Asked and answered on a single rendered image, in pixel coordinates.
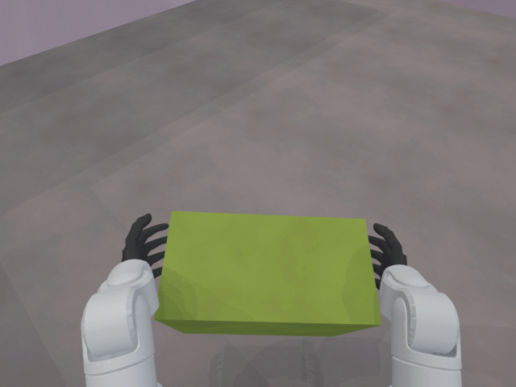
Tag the right robot forearm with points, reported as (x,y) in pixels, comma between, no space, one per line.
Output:
(425,330)

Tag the right robot hand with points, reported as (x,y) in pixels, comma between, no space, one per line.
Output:
(392,251)

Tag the left robot forearm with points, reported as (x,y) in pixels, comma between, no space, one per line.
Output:
(116,329)

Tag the carton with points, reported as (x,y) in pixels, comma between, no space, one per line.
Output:
(258,274)

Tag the left robot hand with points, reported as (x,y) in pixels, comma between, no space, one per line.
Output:
(137,249)

